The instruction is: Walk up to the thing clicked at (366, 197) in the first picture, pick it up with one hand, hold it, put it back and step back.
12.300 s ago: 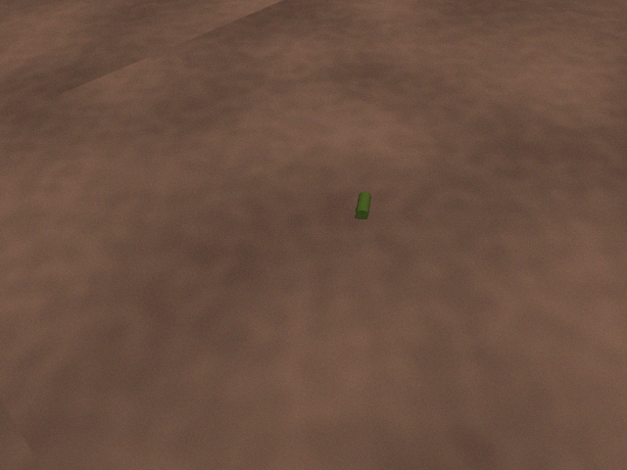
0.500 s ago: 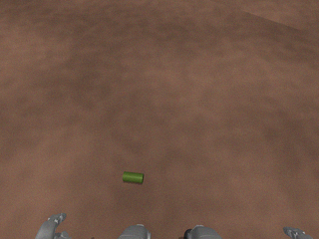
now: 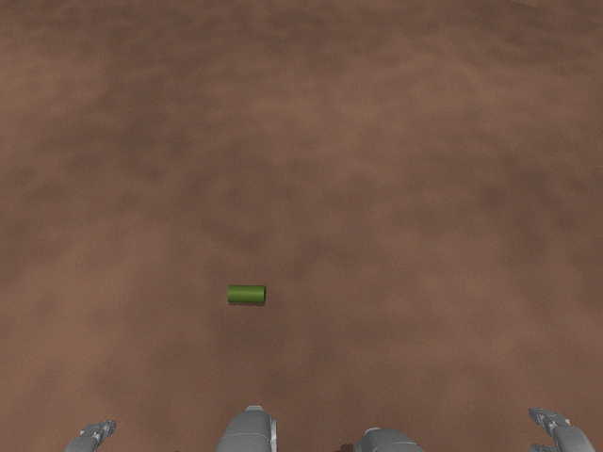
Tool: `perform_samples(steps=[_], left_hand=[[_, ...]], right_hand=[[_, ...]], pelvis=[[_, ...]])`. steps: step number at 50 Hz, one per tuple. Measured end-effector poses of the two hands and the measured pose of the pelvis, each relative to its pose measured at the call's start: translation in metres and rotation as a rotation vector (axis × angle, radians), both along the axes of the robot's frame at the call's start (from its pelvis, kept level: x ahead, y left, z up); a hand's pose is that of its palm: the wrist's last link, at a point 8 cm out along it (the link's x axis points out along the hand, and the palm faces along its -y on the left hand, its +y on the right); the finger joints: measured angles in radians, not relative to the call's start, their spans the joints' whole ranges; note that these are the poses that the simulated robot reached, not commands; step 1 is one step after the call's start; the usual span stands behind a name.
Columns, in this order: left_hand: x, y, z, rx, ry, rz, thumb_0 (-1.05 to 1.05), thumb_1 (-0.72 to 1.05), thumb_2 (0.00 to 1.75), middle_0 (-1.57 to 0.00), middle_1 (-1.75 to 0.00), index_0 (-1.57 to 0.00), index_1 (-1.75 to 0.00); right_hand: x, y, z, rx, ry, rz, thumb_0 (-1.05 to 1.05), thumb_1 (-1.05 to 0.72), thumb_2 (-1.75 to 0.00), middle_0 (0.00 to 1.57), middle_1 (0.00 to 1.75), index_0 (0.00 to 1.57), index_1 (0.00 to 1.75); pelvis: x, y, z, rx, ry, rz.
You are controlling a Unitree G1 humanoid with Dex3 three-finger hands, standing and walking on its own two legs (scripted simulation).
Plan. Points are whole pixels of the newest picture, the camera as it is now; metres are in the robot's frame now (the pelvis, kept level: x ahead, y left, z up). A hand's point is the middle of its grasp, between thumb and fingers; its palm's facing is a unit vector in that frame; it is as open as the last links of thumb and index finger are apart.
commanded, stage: walk up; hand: left
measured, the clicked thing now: (247, 293) +0.58 +0.23 -0.72
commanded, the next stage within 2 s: stand in 1.92 s
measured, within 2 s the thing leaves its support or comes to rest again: neither
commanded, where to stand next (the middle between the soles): +0.21 -0.03 m, yaw +3 degrees
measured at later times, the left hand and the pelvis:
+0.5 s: hand out of the picture -0.05 +0.24 -0.14, palm faces +0.04 -0.94 -0.34, open 7.4 cm; pelvis -0.13 -0.02 +0.02, yaw +1 degrees
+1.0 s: hand out of the picture -0.13 +0.23 -0.11, palm faces +0.06 -0.90 -0.44, open 7.4 cm; pelvis -0.17 -0.05 +0.02, yaw +3 degrees
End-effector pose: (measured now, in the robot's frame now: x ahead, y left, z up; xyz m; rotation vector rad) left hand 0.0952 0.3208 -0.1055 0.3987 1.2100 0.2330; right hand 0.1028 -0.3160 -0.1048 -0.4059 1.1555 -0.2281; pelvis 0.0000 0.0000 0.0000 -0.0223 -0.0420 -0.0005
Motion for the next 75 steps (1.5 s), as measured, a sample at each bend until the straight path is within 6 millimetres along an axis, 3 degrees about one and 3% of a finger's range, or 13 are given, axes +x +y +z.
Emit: perform_samples(steps=[5, 10, 17, 22, 28, 33, 38, 47, 53, 57, 63, 68, 75], left_hand=[[-0.029, -0.023, 0.018, -0.017, -0.035, -0.005, 0.0, 0.9, 0.9, -0.21, -0.3, -0.2, -0.3], [-0.046, -0.028, 0.03, -0.009, -0.074, -0.008, 0.0, 0.9, 0.9, -0.21, -0.3, -0.21, -0.3], [-0.072, -0.018, 0.011, -0.027, -0.172, 0.009, 0.0, 0.9, 0.9, -0.21, -0.3, -0.2, -0.3], [-0.119, -0.026, 0.004, -0.066, -0.103, 0.046, 0.0, 0.9, 0.9, -0.2, -0.3, -0.2, -0.3], [-0.184, -0.038, 0.004, -0.082, -0.005, 0.054, 0.0, 0.9, 0.9, -0.21, -0.3, -0.2, -0.3], [-0.225, -0.053, 0.004, -0.034, 0.052, 0.037, 0.0, 0.9, 0.9, -0.21, -0.3, -0.2, -0.3], [-0.252, -0.069, 0.022, -0.005, 0.038, 0.058, 0.0, 0.9, 0.9, -0.21, -0.3, -0.2, -0.3], [-0.24, -0.061, 0.041, 0.031, -0.038, 0.073, 0.0, 0.9, 0.9, -0.21, -0.3, -0.21, -0.3], [-0.226, -0.042, 0.024, 0.013, -0.048, 0.081, 0.0, 0.9, 0.9, -0.21, -0.3, -0.2, -0.3], [-0.212, -0.043, 0.02, -0.022, -0.06, 0.074, 0.0, 0.9, 0.9, -0.21, -0.3, -0.2, -0.3], [-0.197, -0.053, 0.017, -0.051, -0.09, 0.041, 0.0, 0.9, 0.9, -0.2, -0.3, -0.2, -0.3], [-0.205, -0.064, 0.014, -0.037, -0.071, 0.055, 0.0, 0.9, 0.9, -0.21, -0.3, -0.2, -0.3], [-0.198, -0.057, 0.015, -0.043, -0.047, 0.082, 0.0, 0.9, 0.9, -0.21, -0.3, -0.2, -0.3]], right_hand=[[-0.009, -0.009, 0.006, 0.028, -0.039, -0.018, 0.01, -0.9, -0.9, 0.2, 0.3, 0.2, 0.3], [-0.029, -0.012, 0.015, 0.021, -0.06, 0.011, 0.0, -0.9, -0.9, 0.2, 0.3, 0.2, 0.3], [-0.081, -0.006, 0.012, -0.028, 0.0, 0.073, 0.0, -0.9, -0.9, 0.2, 0.3, 0.2, 0.3], [-0.122, -0.003, 0.027, -0.013, 0.014, 0.071, 0.01, -0.9, -0.9, 0.21, 0.3, 0.21, 0.3], [-0.142, -0.019, 0.04, -0.01, -0.053, 0.054, 0.01, -0.9, -0.9, 0.21, 0.3, 0.21, 0.3], [-0.156, -0.047, 0.027, 0.02, -0.113, 0.036, 0.01, -0.9, -0.9, 0.21, 0.3, 0.21, 0.3], [-0.181, -0.061, 0.013, 0.063, -0.069, -0.013, 0.01, -0.9, -0.9, 0.2, 0.3, 0.2, 0.3], [-0.206, -0.051, -0.001, 0.104, 0.063, 0.007, 0.01, -0.91, -0.9, 0.2, 0.3, 0.2, 0.3], [-0.191, -0.028, 0.002, 0.095, 0.048, 0.031, 0.01, -0.91, -0.9, 0.2, 0.3, 0.2, 0.3], [-0.183, -0.018, 0.015, 0.092, -0.008, 0.037, 0.01, -0.9, -0.9, 0.2, 0.3, 0.2, 0.3], [-0.17, -0.025, 0.021, 0.077, -0.05, 0.038, 0.01, -0.9, -0.9, 0.21, 0.3, 0.21, 0.3], [-0.157, -0.034, 0.012, 0.085, -0.059, 0.016, 0.01, -0.9, -0.9, 0.2, 0.3, 0.2, 0.3], [-0.159, -0.027, 0.005, 0.085, 0.01, 0.022, 0.0, -0.91, -0.9, 0.2, 0.3, 0.2, 0.3]], pelvis=[[-0.021, -0.011, 0.01, 0.046, -0.003, -0.007], [-0.045, -0.013, 0.017, 0.056, 0.024, 0.004], [-0.092, -0.012, 0.003, 0.051, 0.003, 0.06], [-0.117, -0.018, 0.013, 0.019, -0.016, 0.052], [-0.143, -0.032, 0.02, 0.012, 0.004, 0.008], [-0.163, -0.052, 0.009, 0.021, -0.01, -0.035], [-0.167, -0.062, 0.016, 0.026, -0.021, -0.034], [-0.167, -0.059, 0.021, 0.028, -0.008, 0.03], [-0.167, -0.045, 0.015, 0.052, -0.017, 0.046], [-0.167, -0.04, 0.02, 0.019, -0.024, 0.051], [-0.164, -0.045, 0.019, 0.026, -0.021, 0.036], [-0.157, -0.051, 0.014, -0.006, -0.029, 0.039], [-0.146, -0.041, 0.016, 0.014, -0.001, 0.056]])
